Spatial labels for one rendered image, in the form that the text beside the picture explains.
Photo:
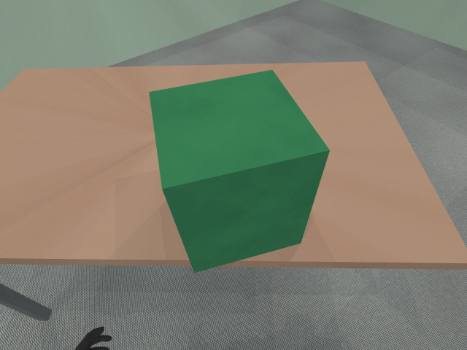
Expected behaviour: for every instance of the robot left hand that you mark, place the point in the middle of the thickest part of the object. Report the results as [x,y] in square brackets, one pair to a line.
[92,338]

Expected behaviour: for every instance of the carton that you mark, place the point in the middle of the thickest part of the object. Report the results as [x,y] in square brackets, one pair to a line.
[240,166]

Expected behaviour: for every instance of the table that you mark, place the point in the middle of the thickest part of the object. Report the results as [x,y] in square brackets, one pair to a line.
[80,182]

